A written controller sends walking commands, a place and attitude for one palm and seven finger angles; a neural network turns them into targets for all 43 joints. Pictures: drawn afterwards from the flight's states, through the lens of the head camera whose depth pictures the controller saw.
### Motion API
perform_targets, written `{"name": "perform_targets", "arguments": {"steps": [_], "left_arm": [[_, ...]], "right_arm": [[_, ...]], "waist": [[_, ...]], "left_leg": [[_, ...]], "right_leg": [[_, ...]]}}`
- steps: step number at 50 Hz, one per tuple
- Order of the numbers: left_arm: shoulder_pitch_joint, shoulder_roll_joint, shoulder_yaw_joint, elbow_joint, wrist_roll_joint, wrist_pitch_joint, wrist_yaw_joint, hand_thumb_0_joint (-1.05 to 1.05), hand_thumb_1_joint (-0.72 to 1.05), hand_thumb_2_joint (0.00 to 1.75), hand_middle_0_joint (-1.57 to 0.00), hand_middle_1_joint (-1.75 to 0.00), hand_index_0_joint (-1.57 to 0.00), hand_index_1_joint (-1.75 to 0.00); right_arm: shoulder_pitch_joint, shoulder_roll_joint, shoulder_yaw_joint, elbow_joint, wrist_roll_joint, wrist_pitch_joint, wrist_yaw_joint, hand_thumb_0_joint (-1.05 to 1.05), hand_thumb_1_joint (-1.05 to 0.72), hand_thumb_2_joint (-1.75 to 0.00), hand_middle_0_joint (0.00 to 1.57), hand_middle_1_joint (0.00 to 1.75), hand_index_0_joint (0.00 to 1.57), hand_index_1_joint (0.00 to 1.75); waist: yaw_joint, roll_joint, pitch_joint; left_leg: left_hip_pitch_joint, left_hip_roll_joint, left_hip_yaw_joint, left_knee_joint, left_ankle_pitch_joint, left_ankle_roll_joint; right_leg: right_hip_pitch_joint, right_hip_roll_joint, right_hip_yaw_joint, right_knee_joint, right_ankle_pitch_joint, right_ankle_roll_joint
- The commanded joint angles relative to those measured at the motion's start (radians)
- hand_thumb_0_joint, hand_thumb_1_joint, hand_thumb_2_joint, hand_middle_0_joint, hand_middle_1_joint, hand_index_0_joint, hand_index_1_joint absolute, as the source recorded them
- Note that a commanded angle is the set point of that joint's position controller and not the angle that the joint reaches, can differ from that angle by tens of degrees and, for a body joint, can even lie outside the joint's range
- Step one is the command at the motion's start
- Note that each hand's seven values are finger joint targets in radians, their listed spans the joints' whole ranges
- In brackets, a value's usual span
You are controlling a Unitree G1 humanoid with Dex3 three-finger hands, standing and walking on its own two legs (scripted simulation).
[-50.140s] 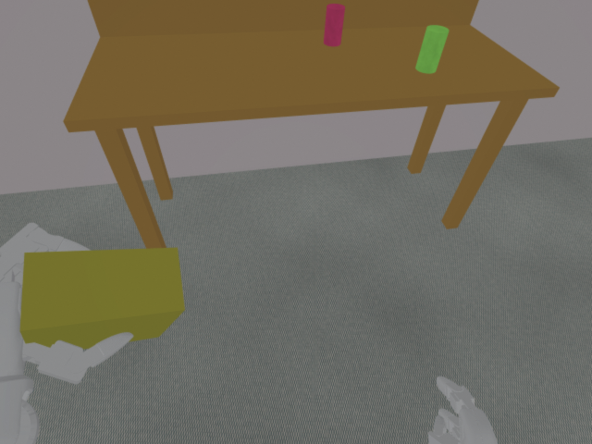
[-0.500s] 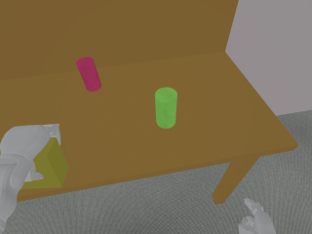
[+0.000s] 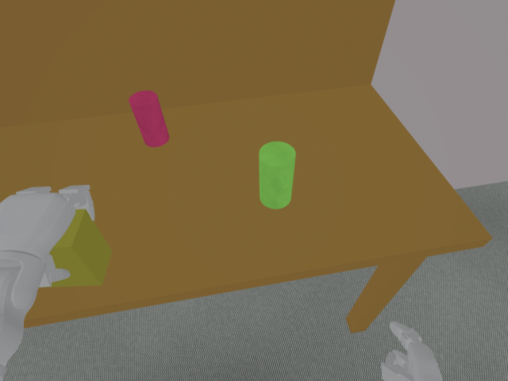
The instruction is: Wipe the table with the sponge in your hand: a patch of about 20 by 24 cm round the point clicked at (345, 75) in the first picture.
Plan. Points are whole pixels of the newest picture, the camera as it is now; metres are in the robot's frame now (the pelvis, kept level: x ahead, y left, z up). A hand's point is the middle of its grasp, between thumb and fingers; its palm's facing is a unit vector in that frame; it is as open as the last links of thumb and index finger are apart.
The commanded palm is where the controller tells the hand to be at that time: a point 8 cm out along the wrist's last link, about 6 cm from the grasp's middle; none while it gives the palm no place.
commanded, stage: move the sponge above the wiping area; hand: left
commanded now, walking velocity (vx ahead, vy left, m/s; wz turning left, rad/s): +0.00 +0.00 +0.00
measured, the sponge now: (58, 257) +0.24 +0.37 +0.04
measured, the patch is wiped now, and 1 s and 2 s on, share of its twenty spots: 0.00 0.00 0.00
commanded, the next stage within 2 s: lower the sponge onto the table in 1.18 s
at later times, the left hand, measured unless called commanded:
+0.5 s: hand (56, 215) +0.27 +0.35 +0.11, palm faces +0.10 +0.03 -0.99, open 10.5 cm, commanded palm +0.23 +0.34 +0.15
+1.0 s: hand (44, 222) +0.26 +0.37 +0.11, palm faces -0.05 +0.03 -1.00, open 10.4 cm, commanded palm +0.23 +0.34 +0.15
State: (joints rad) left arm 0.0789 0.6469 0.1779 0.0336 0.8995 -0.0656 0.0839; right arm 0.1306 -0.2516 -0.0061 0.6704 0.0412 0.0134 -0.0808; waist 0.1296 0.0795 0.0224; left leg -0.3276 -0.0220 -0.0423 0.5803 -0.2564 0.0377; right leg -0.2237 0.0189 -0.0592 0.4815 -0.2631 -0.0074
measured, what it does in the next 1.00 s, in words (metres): stands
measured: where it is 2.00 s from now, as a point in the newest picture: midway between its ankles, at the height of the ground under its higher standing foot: outside the picture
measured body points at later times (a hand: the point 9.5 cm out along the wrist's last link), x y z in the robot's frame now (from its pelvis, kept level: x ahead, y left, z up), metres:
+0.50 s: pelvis +0.00 +0.00 +0.00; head +0.02 -0.02 +0.45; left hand +0.26 +0.35 +0.17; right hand +0.20 -0.22 -0.10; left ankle +0.03 +0.09 -0.73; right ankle -0.01 -0.12 -0.73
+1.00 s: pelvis +0.00 -0.02 +0.00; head +0.02 -0.05 +0.45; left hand +0.26 +0.36 +0.16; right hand +0.21 -0.25 -0.10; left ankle +0.03 +0.09 -0.73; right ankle -0.01 -0.12 -0.73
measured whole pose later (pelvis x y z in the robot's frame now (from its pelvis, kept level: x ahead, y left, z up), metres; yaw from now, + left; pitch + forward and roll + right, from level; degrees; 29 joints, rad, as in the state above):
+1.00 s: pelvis +0.00 -0.02 +0.00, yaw -1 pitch +1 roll -1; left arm -0.03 0.68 0.17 0.22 0.87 0.22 0.00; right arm 0.09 -0.28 0.02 0.66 0.07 0.06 -0.05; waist 0.08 0.10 0.00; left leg -0.30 -0.01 -0.04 0.52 -0.23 0.02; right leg -0.22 0.03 -0.05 0.46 -0.25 -0.03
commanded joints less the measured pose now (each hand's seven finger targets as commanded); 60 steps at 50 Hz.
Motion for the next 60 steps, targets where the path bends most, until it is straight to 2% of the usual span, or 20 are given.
{"name": "perform_targets", "arguments": {"steps": [1,5,8,10,13,15,18,19,21,26,28,31,36,38,42,45,48,53,58,60], "left_arm": [[-0.3,0.294,0.193,-0.015,-0.031,0.164,0.077,0.0,0.1,1.3,-1.2,-1.6,-1.2,-1.6],[-0.286,0.211,0.002,0.052,-0.026,0.276,-0.05,0.0,0.1,1.3,-1.2,-1.6,-1.2,-1.6],[-0.384,0.168,-0.09,-0.023,-0.003,0.247,-0.132,0.0,0.1,1.3,-1.2,-1.6,-1.2,-1.6],[-0.424,0.226,-0.043,-0.103,0.009,0.165,-0.146,0.0,0.1,1.3,-1.2,-1.6,-1.2,-1.6],[-0.423,0.366,0.126,-0.279,0.031,0.046,-0.085,0.0,0.1,1.3,-1.2,-1.6,-1.2,-1.6],[-0.352,0.349,0.171,-0.261,0.053,0.024,-0.014,0.0,0.1,1.3,-1.2,-1.6,-1.2,-1.6],[-0.284,0.366,0.268,-0.139,0.034,0.116,0.061,0.0,0.1,1.3,-1.2,-1.6,-1.2,-1.6],[-0.284,0.29,0.203,-0.096,0.011,0.167,0.074,0.0,0.1,1.3,-1.2,-1.6,-1.2,-1.6],[-0.263,0.248,0.15,-0.022,-0.017,0.261,0.076,0.0,0.1,1.3,-1.2,-1.6,-1.2,-1.6],[-0.217,0.228,0.019,-0.009,-0.008,0.366,-0.067,0.0,0.1,1.3,-1.2,-1.6,-1.2,-1.6],[-0.244,0.198,-0.035,-0.099,-0.009,0.317,-0.13,0.0,0.1,1.3,-1.2,-1.6,-1.2,-1.6],[-0.312,0.255,0.009,-0.187,-0.026,0.152,-0.162,0.0,0.1,1.3,-1.2,-1.6,-1.2,-1.6],[-0.399,0.364,0.179,-0.225,0.031,-0.022,-0.023,0.0,0.1,1.3,-1.2,-1.6,-1.2,-1.6],[-0.378,0.4,0.255,-0.146,0.044,0.017,0.032,0.0,0.1,1.3,-1.2,-1.6,-1.2,-1.6],[-0.328,0.329,0.204,0.017,-0.008,0.169,0.069,0.0,0.1,1.3,-1.2,-1.6,-1.2,-1.6],[-0.227,0.316,0.156,0.083,-0.017,0.273,0.006,0.0,0.1,1.3,-1.2,-1.6,-1.2,-1.6],[-0.173,0.267,0.065,0.054,-0.021,0.299,-0.106,0.0,0.1,1.3,-1.2,-1.6,-1.2,-1.6],[-0.247,0.315,0.088,-0.185,-0.045,0.106,-0.18,0.0,0.1,1.3,-1.2,-1.6,-1.2,-1.6],[-0.282,0.467,0.312,-0.274,0.008,-0.058,-0.011,0.0,0.1,1.3,-1.2,-1.6,-1.2,-1.6],[-0.297,0.415,0.315,-0.182,0.023,-0.03,0.063,0.0,0.1,1.3,-1.2,-1.6,-1.2,-1.6]], "right_arm": [[-0.13,-0.14,-0.047,-0.119,0.014,-0.023,0.008,0.0,-0.9,-0.9,0.2,0.3,0.2,0.3],[-0.159,-0.151,-0.021,-0.152,0.032,-0.005,0.01,0.0,-0.9,-0.9,0.2,0.3,0.2,0.3],[-0.186,-0.133,0.0,-0.189,0.034,-0.016,0.004,0.0,-0.9,-0.9,0.2,0.3,0.2,0.3],[-0.155,-0.129,-0.005,-0.183,0.02,-0.025,-0.002,0.0,-0.9,-0.9,0.2,0.3,0.2,0.3],[-0.161,-0.112,-0.005,-0.2,0.0,-0.051,-0.011,0.0,-0.9,-0.9,0.2,0.3,0.2,0.3],[-0.121,-0.104,-0.017,-0.174,-0.012,-0.056,-0.011,0.0,-0.9,-0.9,0.2,0.3,0.2,0.3],[-0.137,-0.122,-0.031,-0.151,-0.006,-0.03,0.021,0.0,-0.9,-0.9,0.2,0.3,0.2,0.3],[-0.147,-0.119,-0.029,-0.148,-0.001,-0.013,0.026,0.0,-0.9,-0.9,0.2,0.3,0.2,0.3],[-0.169,-0.132,-0.027,-0.147,0.011,0.01,0.033,0.0,-0.9,-0.9,0.2,0.3,0.2,0.3],[-0.199,-0.156,-0.01,-0.178,0.026,0.024,0.033,0.0,-0.9,-0.9,0.2,0.3,0.2,0.3],[-0.225,-0.135,0.004,-0.205,0.032,0.005,0.025,0.0,-0.9,-0.9,0.2,0.3,0.2,0.3],[-0.161,-0.128,0.001,-0.195,0.015,-0.024,-0.007,0.0,-0.9,-0.9,0.2,0.3,0.2,0.3],[-0.094,-0.122,-0.022,-0.141,-0.014,-0.069,-0.039,0.0,-0.9,-0.9,0.2,0.3,0.2,0.3],[-0.111,-0.128,-0.033,-0.129,-0.006,-0.065,-0.023,0.0,-0.9,-0.9,0.2,0.3,0.2,0.3],[-0.136,-0.141,-0.04,-0.118,0.012,-0.018,0.005,0.0,-0.9,-0.9,0.2,0.3,0.2,0.3],[-0.164,-0.155,-0.028,-0.139,0.019,0.004,0.019,0.0,-0.9,-0.9,0.2,0.3,0.2,0.3],[-0.194,-0.156,-0.012,-0.178,0.028,0.01,0.026,0.0,-0.9,-0.9,0.2,0.3,0.2,0.3],[-0.186,-0.122,0.005,-0.224,0.018,-0.017,-0.002,0.0,-0.9,-0.9,0.2,0.3,0.2,0.3],[-0.112,-0.124,-0.027,-0.175,-0.017,-0.06,-0.034,0.0,-0.9,-0.9,0.2,0.3,0.2,0.3],[-0.082,-0.124,-0.047,-0.142,-0.013,-0.054,-0.025,0.0,-0.9,-0.9,0.2,0.3,0.2,0.3]], "waist": [[-0.03,0.065,-0.229],[-0.059,0.013,-0.223],[-0.089,0.013,-0.228],[-0.081,0.001,-0.272],[-0.028,0.101,-0.324],[-0.011,0.125,-0.304],[0.018,0.104,-0.227],[0.014,0.068,-0.214],[0.01,0.025,-0.194],[-0.029,-0.006,-0.246],[-0.058,0.014,-0.253],[-0.074,-0.011,-0.27],[-0.045,0.064,-0.233],[-0.028,0.091,-0.195],[-0.008,0.031,-0.231],[-0.007,-0.005,-0.252],[-0.034,-0.016,-0.244],[-0.056,-0.01,-0.239],[-0.011,0.107,-0.234],[-0.02,0.104,-0.223]], "left_leg": [[0.13,0.014,-0.032,-0.113,0.156,-0.021],[0.106,0.002,-0.029,-0.145,0.099,-0.011],[0.152,0.0,-0.056,-0.141,0.057,0.007],[0.194,0.005,-0.074,-0.134,0.082,0.018],[0.247,0.027,-0.122,-0.151,0.128,0.003],[0.246,0.043,-0.131,-0.15,0.237,-0.022],[0.172,0.032,-0.093,-0.145,0.279,-0.04],[0.142,0.021,-0.056,-0.142,0.263,-0.041],[0.112,0.012,-0.02,-0.151,0.225,-0.04],[0.119,-0.014,-0.007,-0.142,0.204,-0.002],[0.163,-0.015,-0.021,-0.128,0.181,0.014],[0.223,-0.016,-0.03,-0.101,0.167,0.04],[0.264,0.001,-0.052,-0.1,0.211,0.018],[0.222,-0.001,-0.054,-0.103,0.222,0.003],[0.144,-0.01,0.004,-0.11,0.237,-0.01],[0.108,-0.018,0.011,-0.113,0.242,-0.005],[0.113,-0.025,0.006,-0.104,0.241,0.012],[0.198,-0.024,-0.01,-0.077,0.211,0.04],[0.248,-0.006,-0.044,-0.075,0.246,0.023],[0.209,0.002,-0.04,-0.07,0.268,0.006]], "right_leg": [[-0.054,0.008,0.018,-0.071,0.097,-0.049],[-0.019,0.007,0.009,-0.08,0.078,-0.04],[-0.036,0.016,0.018,-0.087,0.065,-0.041],[-0.034,0.015,0.01,-0.084,0.072,-0.04],[-0.007,0.029,0.034,-0.059,0.107,-0.052],[-0.028,0.026,0.02,-0.046,0.124,-0.053],[0.003,0.03,0.04,-0.069,0.145,-0.071],[0.018,0.021,0.028,-0.074,0.151,-0.068],[0.032,0.014,0.025,-0.088,0.14,-0.06],[0.078,0.006,0.023,-0.083,0.18,-0.043],[0.05,0.013,0.031,-0.092,0.162,-0.041],[0.009,0.011,0.021,-0.105,0.145,-0.032],[-0.061,0.019,0.037,-0.11,0.131,-0.055],[-0.055,0.027,0.073,-0.11,0.144,-0.072],[0.036,0.004,0.055,-0.095,0.205,-0.059],[0.095,-0.002,0.044,-0.078,0.246,-0.047],[0.095,0.001,0.043,-0.073,0.278,-0.039],[0.024,0.006,0.042,-0.096,0.227,-0.032],[-0.044,0.018,0.07,-0.103,0.171,-0.06],[-0.057,0.014,0.056,-0.087,0.174,-0.064]]}}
